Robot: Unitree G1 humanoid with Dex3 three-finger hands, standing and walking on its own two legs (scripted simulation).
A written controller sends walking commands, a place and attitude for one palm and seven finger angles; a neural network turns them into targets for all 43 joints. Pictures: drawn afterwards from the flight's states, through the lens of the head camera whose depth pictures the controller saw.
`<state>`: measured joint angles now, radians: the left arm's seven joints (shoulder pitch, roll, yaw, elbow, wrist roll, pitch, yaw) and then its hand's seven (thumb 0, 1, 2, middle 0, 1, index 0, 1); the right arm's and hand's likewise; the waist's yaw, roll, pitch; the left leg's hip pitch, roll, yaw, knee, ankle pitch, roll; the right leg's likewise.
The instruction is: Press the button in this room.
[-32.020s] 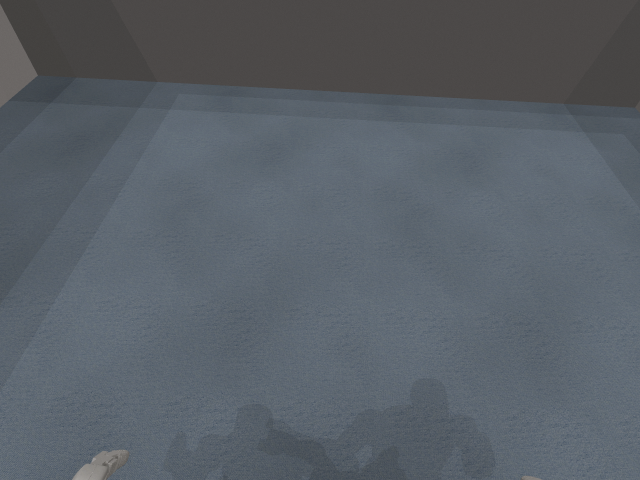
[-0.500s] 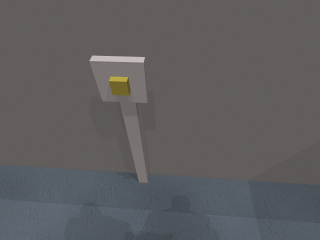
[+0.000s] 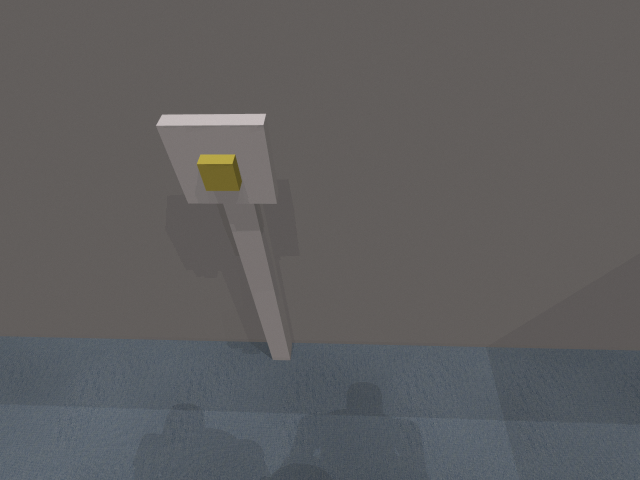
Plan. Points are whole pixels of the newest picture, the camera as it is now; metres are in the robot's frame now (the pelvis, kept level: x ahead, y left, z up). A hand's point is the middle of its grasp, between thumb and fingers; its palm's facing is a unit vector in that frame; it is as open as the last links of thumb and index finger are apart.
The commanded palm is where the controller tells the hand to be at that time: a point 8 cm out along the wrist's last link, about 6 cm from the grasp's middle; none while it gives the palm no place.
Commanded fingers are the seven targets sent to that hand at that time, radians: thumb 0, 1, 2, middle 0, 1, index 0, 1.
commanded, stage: come to a stop and stand still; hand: left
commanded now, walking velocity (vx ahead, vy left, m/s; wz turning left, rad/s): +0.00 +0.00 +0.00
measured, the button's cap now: (220, 171) +0.55 +0.19 +0.07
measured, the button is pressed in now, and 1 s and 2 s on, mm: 0 0 0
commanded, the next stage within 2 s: look again from close up in 0.66 s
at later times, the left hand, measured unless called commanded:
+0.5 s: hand out of the picture +0.03 +0.15 -0.17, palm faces +0.02 -0.98 -0.22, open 7.3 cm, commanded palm none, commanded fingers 0.00 0.90 0.90 -0.20 -0.30 -0.20 -0.30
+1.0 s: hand out of the picture +0.04 +0.14 -0.17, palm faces +0.04 -0.98 -0.21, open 7.3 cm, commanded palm none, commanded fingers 0.00 0.90 0.90 -0.20 -0.30 -0.20 -0.30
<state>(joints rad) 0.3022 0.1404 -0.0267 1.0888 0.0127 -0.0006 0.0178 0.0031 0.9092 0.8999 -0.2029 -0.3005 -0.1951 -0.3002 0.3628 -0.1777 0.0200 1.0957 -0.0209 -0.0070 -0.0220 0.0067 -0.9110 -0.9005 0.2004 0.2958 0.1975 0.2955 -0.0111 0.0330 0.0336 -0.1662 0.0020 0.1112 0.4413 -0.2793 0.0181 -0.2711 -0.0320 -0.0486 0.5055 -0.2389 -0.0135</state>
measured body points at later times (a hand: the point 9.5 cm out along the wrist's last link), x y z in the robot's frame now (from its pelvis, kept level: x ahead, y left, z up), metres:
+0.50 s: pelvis +0.04 -0.02 +0.00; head +0.05 -0.04 +0.45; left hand +0.03 +0.20 -0.15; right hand +0.04 -0.24 -0.17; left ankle -0.03 +0.10 -0.74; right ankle +0.02 -0.11 -0.74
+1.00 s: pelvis +0.04 -0.03 +0.00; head +0.06 -0.04 +0.45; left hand +0.04 +0.19 -0.15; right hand +0.03 -0.24 -0.17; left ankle -0.03 +0.10 -0.74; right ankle +0.02 -0.11 -0.74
